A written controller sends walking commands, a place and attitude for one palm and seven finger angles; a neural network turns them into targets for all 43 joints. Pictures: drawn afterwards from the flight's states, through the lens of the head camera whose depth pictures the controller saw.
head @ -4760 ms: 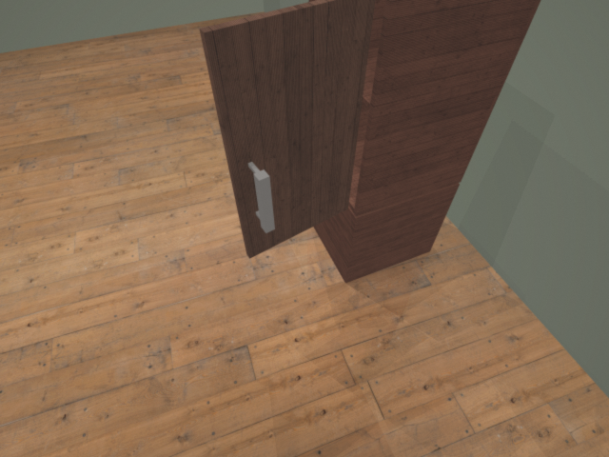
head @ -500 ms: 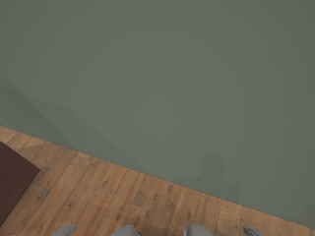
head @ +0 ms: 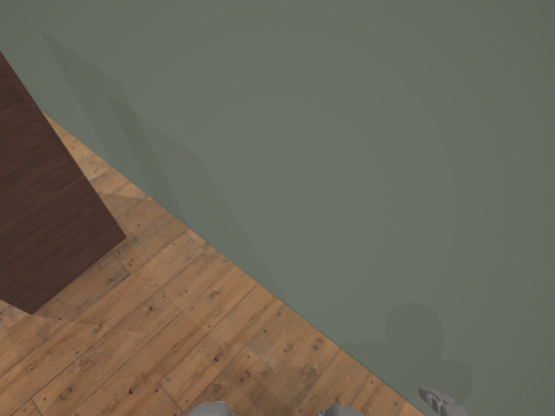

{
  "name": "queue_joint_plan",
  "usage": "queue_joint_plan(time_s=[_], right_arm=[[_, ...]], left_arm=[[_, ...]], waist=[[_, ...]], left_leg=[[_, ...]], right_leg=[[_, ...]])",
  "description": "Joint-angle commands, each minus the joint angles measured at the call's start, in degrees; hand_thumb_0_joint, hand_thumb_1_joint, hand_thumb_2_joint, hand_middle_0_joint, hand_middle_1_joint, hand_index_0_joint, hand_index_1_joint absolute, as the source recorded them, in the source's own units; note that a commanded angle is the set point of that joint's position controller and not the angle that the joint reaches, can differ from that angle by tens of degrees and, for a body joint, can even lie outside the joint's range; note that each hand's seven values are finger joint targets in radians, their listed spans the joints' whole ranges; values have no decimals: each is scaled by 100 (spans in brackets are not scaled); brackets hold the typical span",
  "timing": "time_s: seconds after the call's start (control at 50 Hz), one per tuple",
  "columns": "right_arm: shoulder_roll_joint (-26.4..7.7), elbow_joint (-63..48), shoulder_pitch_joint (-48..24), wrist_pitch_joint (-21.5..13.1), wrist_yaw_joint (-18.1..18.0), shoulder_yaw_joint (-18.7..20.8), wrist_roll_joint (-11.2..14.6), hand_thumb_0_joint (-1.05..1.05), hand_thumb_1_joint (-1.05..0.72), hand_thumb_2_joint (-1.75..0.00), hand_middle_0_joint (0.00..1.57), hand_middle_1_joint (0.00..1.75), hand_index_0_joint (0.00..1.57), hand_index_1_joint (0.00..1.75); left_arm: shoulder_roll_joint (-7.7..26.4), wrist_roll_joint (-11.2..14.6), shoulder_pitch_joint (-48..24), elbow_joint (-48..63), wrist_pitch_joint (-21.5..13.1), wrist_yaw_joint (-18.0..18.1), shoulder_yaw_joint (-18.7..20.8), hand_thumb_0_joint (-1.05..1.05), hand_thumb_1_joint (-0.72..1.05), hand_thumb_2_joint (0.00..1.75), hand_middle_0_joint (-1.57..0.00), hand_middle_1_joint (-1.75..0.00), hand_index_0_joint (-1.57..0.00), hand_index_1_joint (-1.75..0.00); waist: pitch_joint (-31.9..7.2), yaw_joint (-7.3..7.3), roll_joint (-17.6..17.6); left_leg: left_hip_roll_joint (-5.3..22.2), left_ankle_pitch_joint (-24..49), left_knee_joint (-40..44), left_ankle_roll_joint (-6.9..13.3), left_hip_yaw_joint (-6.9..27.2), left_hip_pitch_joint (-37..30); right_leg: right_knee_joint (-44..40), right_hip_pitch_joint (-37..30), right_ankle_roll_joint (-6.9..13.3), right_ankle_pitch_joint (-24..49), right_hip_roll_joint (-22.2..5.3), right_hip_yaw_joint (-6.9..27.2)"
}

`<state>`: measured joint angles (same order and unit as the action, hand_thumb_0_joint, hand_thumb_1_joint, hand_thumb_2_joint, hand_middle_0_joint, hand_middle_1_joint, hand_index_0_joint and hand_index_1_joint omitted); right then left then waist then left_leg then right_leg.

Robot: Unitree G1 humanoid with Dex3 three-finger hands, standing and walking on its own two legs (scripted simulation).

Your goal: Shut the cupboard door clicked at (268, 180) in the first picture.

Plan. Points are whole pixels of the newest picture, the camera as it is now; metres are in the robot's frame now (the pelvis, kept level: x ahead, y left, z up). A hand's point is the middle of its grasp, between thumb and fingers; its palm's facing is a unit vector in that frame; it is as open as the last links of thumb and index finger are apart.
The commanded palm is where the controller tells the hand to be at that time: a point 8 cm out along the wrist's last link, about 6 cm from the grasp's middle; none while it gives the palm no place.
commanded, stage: turn to face it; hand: left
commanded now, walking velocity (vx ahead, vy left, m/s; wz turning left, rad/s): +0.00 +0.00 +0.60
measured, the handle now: out of the picture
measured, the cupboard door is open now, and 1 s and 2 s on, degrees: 100 100 100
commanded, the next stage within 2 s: take the last steps up to it in 1.66 s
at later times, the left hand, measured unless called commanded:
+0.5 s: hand out of the picture +0.03 +0.16 -0.15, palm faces +0.30 -0.92 -0.24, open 7.4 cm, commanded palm none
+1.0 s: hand out of the picture +0.02 +0.16 -0.14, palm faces +0.56 -0.77 -0.30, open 7.4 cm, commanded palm none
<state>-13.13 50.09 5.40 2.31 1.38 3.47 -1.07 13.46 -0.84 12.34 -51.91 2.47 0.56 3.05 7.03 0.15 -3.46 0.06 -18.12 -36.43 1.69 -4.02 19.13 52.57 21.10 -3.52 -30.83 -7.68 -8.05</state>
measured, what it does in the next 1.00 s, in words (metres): steps on the spot, turning left: right foot, then left foot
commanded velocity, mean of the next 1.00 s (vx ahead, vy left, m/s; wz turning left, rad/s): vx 0.00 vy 0.00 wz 0.60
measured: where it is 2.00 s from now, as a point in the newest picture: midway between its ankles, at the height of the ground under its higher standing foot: outside the picture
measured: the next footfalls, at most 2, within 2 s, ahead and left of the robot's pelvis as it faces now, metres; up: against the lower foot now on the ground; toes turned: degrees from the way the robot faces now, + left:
right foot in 0.24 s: +0.07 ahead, -0.16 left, +0.00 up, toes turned +6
left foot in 0.58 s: +0.02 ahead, +0.08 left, +0.00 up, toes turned +26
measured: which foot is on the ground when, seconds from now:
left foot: down 0.00-0.24, up 0.26-0.56, down 0.58-0.88, up 0.90-1.00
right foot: up 0.00-0.22, down 0.24-0.56, up 0.58-0.88, down 0.90-1.00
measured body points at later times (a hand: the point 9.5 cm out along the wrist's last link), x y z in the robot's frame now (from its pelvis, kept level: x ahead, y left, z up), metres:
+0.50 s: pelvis +0.02 -0.05 +0.02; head +0.08 -0.04 +0.46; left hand +0.02 +0.21 -0.13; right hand +0.19 -0.27 -0.13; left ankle -0.02 +0.06 -0.68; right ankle +0.03 -0.17 -0.72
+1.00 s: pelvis +0.05 -0.08 +0.01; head +0.11 -0.06 +0.45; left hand -0.01 +0.19 -0.11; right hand +0.26 -0.26 -0.14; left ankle -0.05 +0.02 -0.65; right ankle +0.11 -0.19 -0.72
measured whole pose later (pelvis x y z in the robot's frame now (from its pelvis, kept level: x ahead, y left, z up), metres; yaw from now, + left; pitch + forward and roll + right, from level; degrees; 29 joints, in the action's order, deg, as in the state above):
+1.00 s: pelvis +0.05 -0.08 +0.01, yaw +37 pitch +1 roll +1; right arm -15.1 53.3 9.3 5.2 0.9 5.3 -0.9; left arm 12.3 -1.2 9.2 -49.0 0.7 1.3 2.6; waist 5.9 1.8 2.2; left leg -1.0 -27.8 -62.5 -2.3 2.3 27.9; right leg 34.0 15.1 -0.5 -19.7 -4.5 -5.9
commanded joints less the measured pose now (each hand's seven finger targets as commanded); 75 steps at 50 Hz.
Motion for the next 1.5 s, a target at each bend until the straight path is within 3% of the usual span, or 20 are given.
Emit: queue_joint_plan(time_s=[0.0,0.18,0.22,0.32,0.44,0.5,0.52,0.54,0.56,0.68,0.82,0.84,0.86,0.88,0.98,1.08,1.14,1.18,1.24,1.48], right_arm=[[-1286,-184,677,-108,-245,288,-51,0,-90,-90,20,30,20,30],[-1197,-404,-60,-28,-187,322,-9,0,-90,-90,20,30,20,30],[-599,-641,-74,-23,-105,253,57,0,-90,-90,20,30,20,30],[-484,-329,-14,105,10,186,38,0,-90,-90,20,30,20,30],[-307,-384,-227,32,56,82,66,0,-90,-90,20,30,20,30],[-504,-301,200,-22,26,109,32,0,-90,-90,20,30,20,30],[-783,-233,566,-61,21,194,7,0,-90,-90,20,30,20,30],[-1487,-184,1026,-104,-25,376,-63,0,-90,-90,20,30,20,30],[-1727,-59,1369,-50,-74,408,-40,0,-90,-90,20,30,20,30],[-1209,-223,489,-145,-247,248,-62,0,-90,-90,20,30,20,30],[-1189,-292,118,-43,-193,329,-17,0,-90,-90,20,30,20,30],[-1009,-368,83,-38,-173,304,26,0,-90,-90,20,30,20,30],[-600,-495,115,-32,-126,259,67,0,-90,-90,20,30,20,30],[-683,-559,64,-14,-91,266,25,0,-90,-90,20,30,20,30],[-465,-281,52,93,14,185,22,0,-90,-90,20,30,20,30],[-306,-335,-199,-11,45,60,60,0,-90,-90,20,30,20,30],[-605,-214,419,-65,25,136,20,0,-90,-90,20,30,20,30],[-1723,-84,1290,-108,-56,414,-52,0,-90,-90,20,30,20,30],[-1385,-93,973,-120,-234,315,-56,0,-90,-90,20,30,20,30],[-1060,-177,182,-52,-213,226,-12,0,-90,-90,20,30,20,30]], left_arm=[[609,3,-550,652,-92,45,218,0,90,90,-20,-30,-20,-30],[631,18,347,459,-179,-9,253,0,90,90,-20,-30,-20,-30],[1515,-114,520,494,-267,84,413,0,90,90,-20,-30,-20,-30],[827,-65,-175,667,-279,144,219,0,90,90,-20,-30,-20,-30],[1128,-79,241,481,-293,122,326,0,90,90,-20,-30,-20,-30],[1150,-6,164,453,-266,73,349,0,90,90,-20,-30,-20,-30],[1031,19,69,500,-243,51,334,0,90,90,-20,-30,-20,-30],[616,57,19,741,-208,11,251,0,90,90,-20,-30,-20,-30],[628,-8,-389,945,-154,40,169,0,90,90,-20,-30,-20,-30],[522,17,-428,557,-60,-11,201,0,90,90,-20,-30,-20,-30],[582,36,98,502,-166,1,220,0,90,90,-20,-30,-20,-30],[815,10,372,468,-226,40,280,0,90,90,-20,-30,-20,-30],[1367,-94,530,454,-273,101,401,0,90,90,-20,-30,-20,-30],[1525,-80,459,509,-258,103,358,0,90,90,-20,-30,-20,-30],[818,-59,-220,676,-286,137,209,0,90,90,-20,-30,-20,-30],[1174,-70,338,429,-287,113,324,0,90,90,-20,-30,-20,-30],[1167,15,152,457,-255,65,344,0,90,90,-20,-30,-20,-30],[532,60,-217,870,-202,15,155,0,90,90,-20,-30,-20,-30],[619,17,-759,763,-108,77,177,0,90,90,-20,-30,-20,-30],[515,32,252,302,-166,6,161,0,90,90,-20,-30,-20,-30]], waist=[[-1080,279,1561],[-1060,-273,1042],[-948,-420,-1542],[-725,-12,-964],[-926,-236,-796],[-1084,24,-559],[-1297,245,97],[-1482,476,1946],[-1410,611,1780],[-992,120,1172],[-1066,-176,1185],[-1129,-320,637],[-1069,-380,-1079],[-976,-385,-1320],[-612,-8,-1081],[-991,-276,-796],[-1227,132,-459],[-1489,608,2193],[-1062,465,1570],[-1015,-209,1089]], left_leg=[[1739,3345,1403,936,2075,-1323],[823,1463,782,312,1781,234],[-414,-1709,-1778,-436,454,1539],[177,-999,-2799,-526,382,1229],[59,-836,-642,-473,-146,552],[-23,243,681,-339,-229,-537],[416,1260,1181,-123,305,-1456],[2078,3449,1339,767,2535,-2360],[2582,3920,1399,1328,2886,-2158],[1412,2971,1441,782,1839,-1106],[923,2044,984,438,2002,-61],[585,1208,450,163,1814,549],[-309,-740,-879,-333,784,1583],[-298,-1895,-2367,-364,680,1450],[183,-975,-2592,-550,324,1265],[-38,-757,-478,-483,-247,568],[-19,681,990,-289,-215,-861],[2455,4634,1379,1168,2901,-2387],[1977,3413,1395,1123,2394,-1410],[963,2124,901,426,1707,-195]], right_leg=[[1431,1302,-136,186,107,888],[-2427,-1374,-8,1613,627,442],[-3856,-1826,1031,2360,-1954,2938],[-3115,-1346,1043,4211,-1101,908],[-2707,-1918,1007,4799,-1276,551],[-1979,-1441,606,4472,-1152,159],[-1115,-707,305,3769,-974,-83],[275,941,-176,294,-102,-276],[1020,1349,-123,-898,90,361],[682,844,-134,407,252,755],[-2095,-1138,-20,1417,726,462],[-3024,-1903,80,1753,249,891],[-3652,-2328,662,2000,-1343,2575],[-3766,-1565,1237,2399,-2135,2869],[-3133,-1398,987,4235,-1088,776],[-2470,-2143,900,5399,-1219,449],[-1465,-1367,409,4784,-1097,3],[904,1227,-237,-807,83,-63],[1490,1348,-134,-208,45,840],[-2369,-1309,25,1710,651,409]])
